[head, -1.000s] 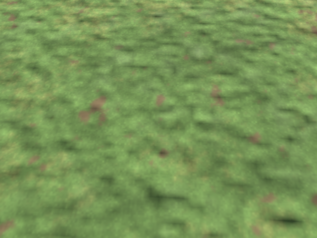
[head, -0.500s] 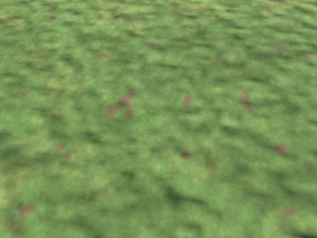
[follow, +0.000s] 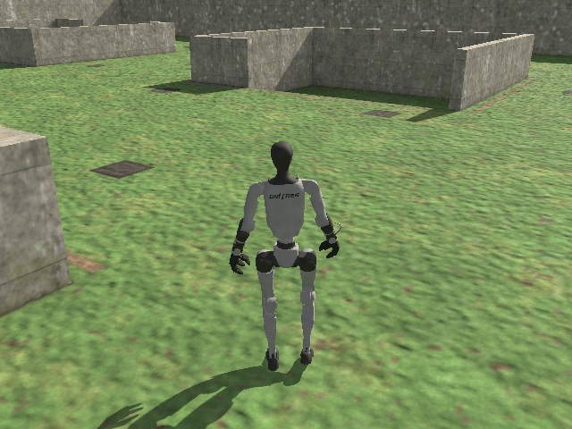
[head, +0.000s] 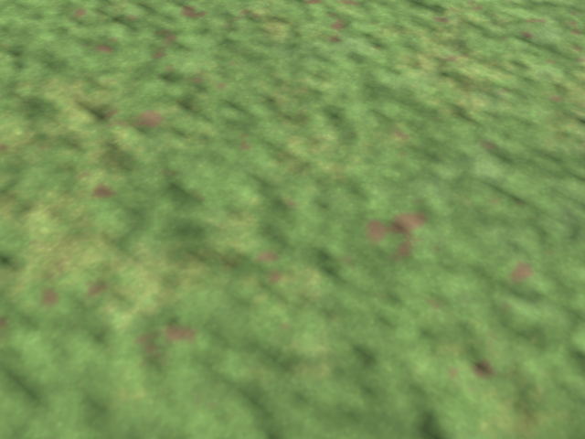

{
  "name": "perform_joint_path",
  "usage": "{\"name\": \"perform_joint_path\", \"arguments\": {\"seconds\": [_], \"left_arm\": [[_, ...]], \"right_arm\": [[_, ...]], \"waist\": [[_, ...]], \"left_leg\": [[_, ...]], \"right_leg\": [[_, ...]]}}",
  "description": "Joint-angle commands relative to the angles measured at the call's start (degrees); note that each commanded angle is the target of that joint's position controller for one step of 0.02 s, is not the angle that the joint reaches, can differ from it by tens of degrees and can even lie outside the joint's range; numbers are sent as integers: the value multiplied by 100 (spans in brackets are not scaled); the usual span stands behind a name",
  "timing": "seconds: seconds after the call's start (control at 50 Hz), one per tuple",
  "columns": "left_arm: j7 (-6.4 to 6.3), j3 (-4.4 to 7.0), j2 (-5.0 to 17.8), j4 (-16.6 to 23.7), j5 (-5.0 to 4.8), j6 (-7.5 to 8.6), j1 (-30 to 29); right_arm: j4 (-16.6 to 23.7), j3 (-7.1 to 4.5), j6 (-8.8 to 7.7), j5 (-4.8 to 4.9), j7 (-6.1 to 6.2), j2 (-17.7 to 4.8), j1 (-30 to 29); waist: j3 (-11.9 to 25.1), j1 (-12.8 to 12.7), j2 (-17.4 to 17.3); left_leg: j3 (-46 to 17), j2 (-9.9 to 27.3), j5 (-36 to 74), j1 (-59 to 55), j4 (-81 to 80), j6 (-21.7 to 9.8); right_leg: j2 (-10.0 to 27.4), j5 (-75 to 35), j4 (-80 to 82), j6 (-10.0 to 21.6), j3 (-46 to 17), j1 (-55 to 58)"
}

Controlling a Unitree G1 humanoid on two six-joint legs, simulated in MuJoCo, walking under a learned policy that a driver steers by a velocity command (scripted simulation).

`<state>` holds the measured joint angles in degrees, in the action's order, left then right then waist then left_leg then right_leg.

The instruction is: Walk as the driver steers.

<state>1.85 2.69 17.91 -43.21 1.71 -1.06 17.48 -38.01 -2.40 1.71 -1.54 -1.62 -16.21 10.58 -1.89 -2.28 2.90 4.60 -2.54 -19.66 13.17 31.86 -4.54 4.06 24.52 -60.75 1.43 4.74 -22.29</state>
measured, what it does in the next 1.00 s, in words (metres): walks ahead, turning right: right foot, then left foot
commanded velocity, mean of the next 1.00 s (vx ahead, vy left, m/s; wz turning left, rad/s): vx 0.89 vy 0.00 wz -0.66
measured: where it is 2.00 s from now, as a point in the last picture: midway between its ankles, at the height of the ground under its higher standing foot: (508, 202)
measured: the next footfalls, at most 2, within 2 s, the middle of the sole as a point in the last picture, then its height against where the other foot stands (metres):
right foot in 0.44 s outside the picture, level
left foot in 0.86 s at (366, 292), level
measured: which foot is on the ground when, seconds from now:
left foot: down 0.00-0.44, up 0.46-0.84, down 0.86-1.00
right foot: up 0.00-0.42, down 0.44-0.86, up 0.88-1.00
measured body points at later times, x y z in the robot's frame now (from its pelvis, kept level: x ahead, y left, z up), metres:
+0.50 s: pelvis +0.31 -0.06 -0.03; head +0.34 -0.06 +0.42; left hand +0.52 +0.16 -0.15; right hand +0.24 -0.31 -0.16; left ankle +0.09 +0.11 -0.59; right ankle +0.36 -0.10 -0.73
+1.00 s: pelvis +0.74 -0.22 +0.00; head +0.76 -0.24 +0.45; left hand +1.04 -0.10 -0.10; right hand +0.59 -0.48 -0.11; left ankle +0.85 -0.14 -0.73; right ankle +0.59 -0.21 -0.62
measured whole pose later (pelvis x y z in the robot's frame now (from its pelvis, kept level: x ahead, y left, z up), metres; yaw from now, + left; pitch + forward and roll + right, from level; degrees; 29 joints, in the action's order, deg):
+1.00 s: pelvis +0.74 -0.22 +0.00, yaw -44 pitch +2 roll +2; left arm 2.0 2.8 20.7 -43.5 2.6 3.5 12.3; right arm -44.1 -2.5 -4.6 -2.7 0.1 -18.2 17.8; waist -1.0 1.3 1.9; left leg 0.5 -0.6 -13.7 18.3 29.9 0.3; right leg -3.9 18.2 -73.8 6.3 -3.8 -24.8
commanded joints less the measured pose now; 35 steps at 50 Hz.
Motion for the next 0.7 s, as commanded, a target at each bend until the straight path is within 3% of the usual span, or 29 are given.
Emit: {"name": "perform_joint_path", "arguments": {"seconds": [0.02,0.06,0.12,0.18,0.26,0.3,0.36,0.38,0.4,0.42,0.44,0.46,0.48,0.5,0.52,0.54,0.56,0.58,0.62,0.66,0.7], "left_arm": [[177,143,656,380,-54,210,-400],[200,168,563,202,-74,144,-286],[217,168,388,138,-134,104,-472],[242,152,302,198,-115,108,-842],[338,41,132,384,-47,145,-1431],[376,-43,35,550,-41,150,-1704],[304,-92,101,601,-114,107,-1428],[275,-56,225,507,-115,90,-950],[235,41,442,282,-125,85,-58],[163,215,789,-56,-127,124,1081],[46,393,1055,-283,-117,172,1769],[-50,532,1548,-233,-90,81,1102],[-21,583,1698,-62,-105,72,923],[-83,553,1459,-106,-100,106,970],[-119,456,1063,-227,-80,145,877],[-157,393,895,-219,-58,218,604],[-204,328,799,-147,-51,303,350],[-203,275,719,-112,-84,386,234],[-153,278,825,-61,-152,539,184],[-146,311,871,-50,-139,599,265],[-120,373,966,-92,-185,602,461]], "right_arm": [[15,-163,-295,-41,185,-790,571],[-110,-134,-491,-34,166,-742,667],[-298,-125,-606,-19,125,-672,892],[-467,-101,-690,-39,132,-606,1067],[-799,-36,-782,-22,187,-466,1393],[-983,-1,-784,-16,230,-449,1537],[-1056,-20,-736,-48,379,-759,1453],[-1042,-73,-664,-82,459,-968,1362],[-977,-139,-568,-140,502,-1172,1142],[-857,-199,-497,-178,473,-1345,908],[-818,-196,-499,-124,359,-1240,715],[-347,64,-666,-77,185,-220,579],[146,93,-847,-16,166,-472,75],[267,120,-976,-48,143,-588,-177],[216,130,-1030,-37,137,-639,5],[181,150,-961,-126,147,-611,46],[129,184,-815,-251,131,-574,208],[132,206,-666,-316,110,-533,280],[414,263,-513,-320,56,-471,-231],[712,327,-520,-207,-9,-395,-940],[844,387,-544,-84,-44,-266,-1324]], "waist": [[-286,423,-969],[-369,373,-831],[-601,369,-634],[-777,431,-615],[-994,543,-473],[-995,539,-518],[-344,147,-886],[-20,-170,-1063],[450,-651,-1163],[966,-1162,-1098],[1109,-1465,-552],[879,-592,1124],[1353,-692,388],[867,-604,-273],[255,-196,-766],[-69,109,-922],[-267,349,-915],[-383,492,-849],[-618,475,-653],[-753,260,-467],[-560,-30,-181]], "left_leg": [[-1944,1694,-1330,-1243,-2643,-483],[-1218,1554,-612,-1237,-2732,-254],[-517,1452,-14,-1291,-2852,-3],[-62,1439,405,-1255,-3018,56],[545,1408,1565,-1661,-3063,166],[870,1395,3149,-1992,-2840,290],[1246,1487,8141,-2285,-1691,482],[1228,1639,9078,-2406,-938,483],[1152,1787,9474,-2265,216,416],[993,1827,8988,-1645,1776,267],[1007,1279,5917,-470,3956,186],[514,-11,-469,2537,6127,478],[-864,-117,-347,3731,6708,472],[-1140,285,-10,3921,6221,395],[-1084,543,207,3610,5469,367],[-1049,738,130,3262,4998,436],[-1020,838,75,2970,4755,547],[-949,951,-1,2785,4432,643],[-607,1039,261,2497,3412,803],[-429,978,1209,2131,2177,894],[-327,746,2141,1627,1028,826]], "right_leg": [[116,-987,-334,31,-752,-2049],[-54,-1431,-534,34,-938,-2146],[-100,-1939,-516,24,-936,-2634],[-112,-2309,-196,-4,-752,-2903],[-50,-2481,473,227,-158,-3103],[-103,-2298,958,417,251,-2936],[-747,-1847,1551,823,961,-1404],[-913,-1513,1624,950,951,-859],[-1056,-1045,1597,1110,828,41],[-1185,-436,1811,1328,488,1353],[-955,-371,2683,1592,-255,2672],[416,238,3103,2270,-3066,4017],[919,618,4110,2873,-5101,4379],[1049,701,4658,2569,-5020,3879],[914,364,4870,2280,-4532,2928],[608,-26,4911,2053,-3930,2146],[297,-267,4948,1971,-3461,1538],[68,-380,5029,1918,-3129,1015],[-276,-782,5325,1868,-2660,126],[-513,-1489,5399,1711,-2450,-249],[-609,-2560,5254,1457,-2344,8]]}}
Keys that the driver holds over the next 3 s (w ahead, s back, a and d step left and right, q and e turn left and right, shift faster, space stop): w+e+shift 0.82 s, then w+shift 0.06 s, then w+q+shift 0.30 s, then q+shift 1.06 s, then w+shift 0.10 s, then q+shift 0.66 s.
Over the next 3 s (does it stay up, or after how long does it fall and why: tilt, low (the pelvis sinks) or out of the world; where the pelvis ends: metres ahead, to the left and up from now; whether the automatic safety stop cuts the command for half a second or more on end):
stays up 1.24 -0.51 0.01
